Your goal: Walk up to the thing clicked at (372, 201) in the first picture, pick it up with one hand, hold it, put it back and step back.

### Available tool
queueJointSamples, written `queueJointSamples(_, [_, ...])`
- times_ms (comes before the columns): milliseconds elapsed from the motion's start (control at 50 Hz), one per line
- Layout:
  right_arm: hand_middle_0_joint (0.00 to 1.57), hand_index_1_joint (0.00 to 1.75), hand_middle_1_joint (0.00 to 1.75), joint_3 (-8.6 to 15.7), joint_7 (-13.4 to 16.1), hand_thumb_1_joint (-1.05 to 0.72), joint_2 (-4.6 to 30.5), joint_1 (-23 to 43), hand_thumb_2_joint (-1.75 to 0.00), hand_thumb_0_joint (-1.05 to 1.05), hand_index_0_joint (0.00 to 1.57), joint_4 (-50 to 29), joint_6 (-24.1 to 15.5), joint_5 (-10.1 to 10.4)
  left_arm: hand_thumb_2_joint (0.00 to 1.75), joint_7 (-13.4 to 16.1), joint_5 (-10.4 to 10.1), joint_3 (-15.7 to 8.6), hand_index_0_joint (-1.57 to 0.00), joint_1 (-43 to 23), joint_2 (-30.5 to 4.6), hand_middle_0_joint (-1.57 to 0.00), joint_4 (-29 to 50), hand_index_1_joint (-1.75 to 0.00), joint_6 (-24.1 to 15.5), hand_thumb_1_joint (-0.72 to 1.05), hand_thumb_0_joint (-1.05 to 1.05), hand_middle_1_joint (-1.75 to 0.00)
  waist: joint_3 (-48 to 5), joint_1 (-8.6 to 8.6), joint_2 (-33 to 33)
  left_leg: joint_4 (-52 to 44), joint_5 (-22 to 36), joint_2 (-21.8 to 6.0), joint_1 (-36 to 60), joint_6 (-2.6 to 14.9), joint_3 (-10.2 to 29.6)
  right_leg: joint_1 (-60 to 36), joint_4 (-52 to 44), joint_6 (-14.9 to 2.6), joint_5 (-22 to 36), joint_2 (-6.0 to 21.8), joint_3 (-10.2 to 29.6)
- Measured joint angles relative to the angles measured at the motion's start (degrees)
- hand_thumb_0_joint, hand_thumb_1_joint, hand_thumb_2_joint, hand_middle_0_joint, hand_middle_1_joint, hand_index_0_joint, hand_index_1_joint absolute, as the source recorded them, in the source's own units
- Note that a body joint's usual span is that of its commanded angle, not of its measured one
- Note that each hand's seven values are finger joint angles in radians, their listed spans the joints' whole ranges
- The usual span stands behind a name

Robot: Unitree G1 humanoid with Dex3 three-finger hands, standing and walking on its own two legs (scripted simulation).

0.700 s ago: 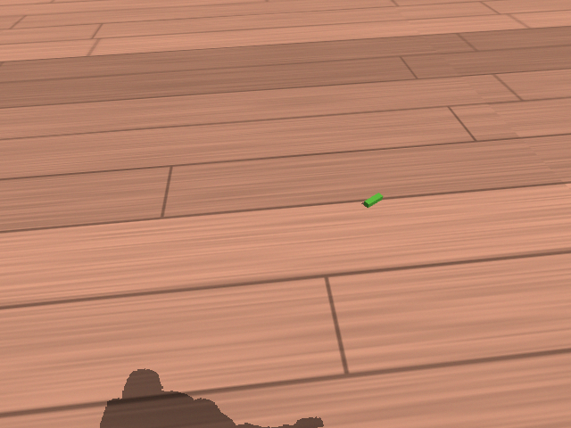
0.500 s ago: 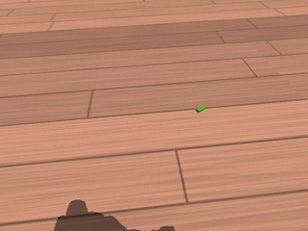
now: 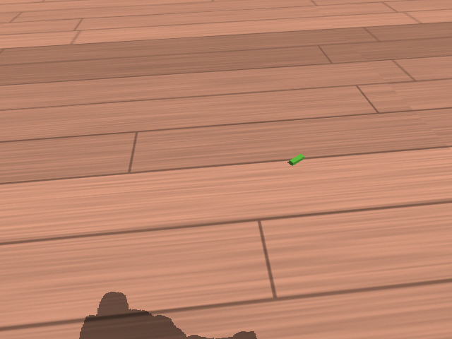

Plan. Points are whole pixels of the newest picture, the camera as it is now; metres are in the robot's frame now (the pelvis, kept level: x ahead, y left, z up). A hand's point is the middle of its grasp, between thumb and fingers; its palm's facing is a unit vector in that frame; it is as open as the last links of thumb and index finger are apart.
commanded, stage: stand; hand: left
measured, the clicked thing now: (296, 159) +1.27 -0.40 -0.77
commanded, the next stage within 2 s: walk up in 0.42 s
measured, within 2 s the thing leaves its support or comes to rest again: neither
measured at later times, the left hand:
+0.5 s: hand out of the picture +0.09 +0.26 -0.16, palm faces +0.01 -0.95 -0.32, open 7.4 cm
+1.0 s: hand out of the picture +0.13 +0.11 -0.15, palm faces +0.28 -0.91 -0.29, open 7.4 cm
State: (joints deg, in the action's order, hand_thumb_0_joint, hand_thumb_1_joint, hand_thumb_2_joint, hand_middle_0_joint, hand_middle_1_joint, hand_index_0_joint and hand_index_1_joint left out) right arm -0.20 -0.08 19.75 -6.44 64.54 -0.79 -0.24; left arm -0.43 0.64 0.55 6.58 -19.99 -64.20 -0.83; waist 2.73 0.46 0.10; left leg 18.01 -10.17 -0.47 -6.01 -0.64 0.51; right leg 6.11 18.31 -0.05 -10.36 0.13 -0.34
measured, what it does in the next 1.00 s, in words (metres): steps to the right, turning left: right foot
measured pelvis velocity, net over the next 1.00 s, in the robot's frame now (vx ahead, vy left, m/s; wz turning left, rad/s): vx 0.15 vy -0.16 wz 0.26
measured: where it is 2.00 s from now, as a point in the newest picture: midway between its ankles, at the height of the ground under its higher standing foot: (313, 270)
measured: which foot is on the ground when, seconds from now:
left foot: down 0.00-0.78, up 0.80-1.00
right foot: down 0.00-0.44, up 0.46-0.74, down 0.76-1.00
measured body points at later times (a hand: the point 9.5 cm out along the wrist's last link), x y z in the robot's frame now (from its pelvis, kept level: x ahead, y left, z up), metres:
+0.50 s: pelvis +0.00 -0.01 -0.01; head +0.01 +0.00 +0.44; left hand +0.09 +0.31 -0.13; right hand +0.07 -0.31 -0.13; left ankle +0.00 +0.12 -0.75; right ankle -0.01 -0.13 -0.73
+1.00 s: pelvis +0.15 -0.16 -0.01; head +0.15 -0.15 +0.44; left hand +0.12 +0.16 -0.13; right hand +0.31 -0.48 -0.10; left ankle +0.17 -0.05 -0.70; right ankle +0.17 -0.26 -0.75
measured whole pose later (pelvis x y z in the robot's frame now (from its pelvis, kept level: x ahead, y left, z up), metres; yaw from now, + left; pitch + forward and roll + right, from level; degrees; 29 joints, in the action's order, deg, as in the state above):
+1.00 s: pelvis +0.15 -0.16 -0.01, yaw +15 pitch -1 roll -1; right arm 3.8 0.6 26.6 -18.0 53.7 -4.9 -0.2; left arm -7.2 3.3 -5.6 15.4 -22.6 -47.5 0.9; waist 1.5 4.4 1.0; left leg 53.3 -23.6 -2.2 -28.8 1.8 -4.5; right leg 11.5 29.7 -3.1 -17.2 1.1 -7.5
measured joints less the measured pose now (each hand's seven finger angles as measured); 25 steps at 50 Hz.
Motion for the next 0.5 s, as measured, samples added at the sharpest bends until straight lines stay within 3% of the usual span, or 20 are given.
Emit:
queueJointSamples(420, [0.21, 0.3, 0.3, -0.1, 0.0, -0.91, 0.1, -0.1, -0.9, 0.01, 0.21, -0.1, 0.1, 0.1, 0.9, 0.0, 0.0, 0.0, -0.2, 0.1, -0.1, -0.2, 0.1, -0.3, -0.1, 0.91, 0.0, -0.3, -0.1, -0.03, 0.0, -0.2, -0.1, 0.0, 0.4, -0.03, 0.0, -0.4, -0.2, -0.01, -0.1, 0.0, 0.0])
queueJointSamples(460, [0.21, 0.3, 0.3, 1.3, -0.3, -0.9, -0.1, -2.3, -0.9, 0.01, 0.21, -2.1, -1.1, 0.0, 0.9, -2.1, 1.7, -2.4, -0.2, 0.1, -0.6, -0.2, 2.1, -0.3, 1.1, 0.9, 0.0, -0.3, -0.8, -0.15, 0.4, 2.5, -1.8, 0.2, -1.6, 0.87, 0.9, 2.6, 5.8, -0.62, -7.4, 0.2, -0.9])
queueJointSamples(500, [0.21, 0.3, 0.3, 2.7, -0.2, -0.9, -0.3, -5.6, -0.89, 0.0, 0.21, -3.9, -2.7, -0.3, 0.9, -4.1, 3.3, -4.7, -0.21, -0.3, -2.4, -0.21, 4.9, -0.3, 2.6, 0.9, 0.0, -0.3, -1.4, -0.22, 2.1, 4.6, -3.1, 1.0, -3.5, 1.5, 2.3, 8.6, 19.0, -0.56, -12.2, 0.0, 1.3])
